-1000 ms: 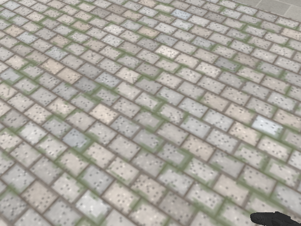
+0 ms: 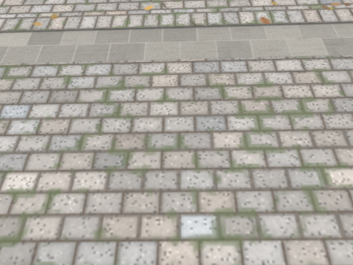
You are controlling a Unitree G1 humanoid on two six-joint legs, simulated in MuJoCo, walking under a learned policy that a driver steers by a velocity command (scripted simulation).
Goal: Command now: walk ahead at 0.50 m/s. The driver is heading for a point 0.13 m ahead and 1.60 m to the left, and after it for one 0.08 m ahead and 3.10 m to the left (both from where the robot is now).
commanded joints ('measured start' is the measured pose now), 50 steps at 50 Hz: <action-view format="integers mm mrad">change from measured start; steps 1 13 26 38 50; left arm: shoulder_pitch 59 51 -328 -15 -58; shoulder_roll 127 112 66 317 114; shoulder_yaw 21 0 -35 32 9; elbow -24 -53 -200 -181 -106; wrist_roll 6 9 40 57 14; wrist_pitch -23 -38 14 -19 -46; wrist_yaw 7 28 -6 41 14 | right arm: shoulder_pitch -89 330 273 349 34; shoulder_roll -60 -249 -159 -59 -75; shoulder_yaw -8 -76 -63 -37 -29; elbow -74 38 51 -49 -94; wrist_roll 10 15 42 60 -1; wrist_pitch -12 -27 -39 -49 19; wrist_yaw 6 -14 -17 -21 36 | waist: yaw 25 -115 -85 10 -33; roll -94 199 11 -363 -137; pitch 15 -334 -1 -356 -7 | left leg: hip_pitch -30 995 499 112 -46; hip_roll -25 226 -63 -299 -72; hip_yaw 34 -774 -282 -134 -50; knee -75 -494 -627 287 221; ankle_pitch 87 34 187 -510 -91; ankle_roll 28 447 249 99 39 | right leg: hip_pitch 53 -553 -591 306 -51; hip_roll -288 -20 -213 -610 -405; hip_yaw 98 -65 -48 683 -25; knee -60 1201 571 69 -65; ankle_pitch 475 -281 150 -232 283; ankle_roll -44 96 194 -69 -28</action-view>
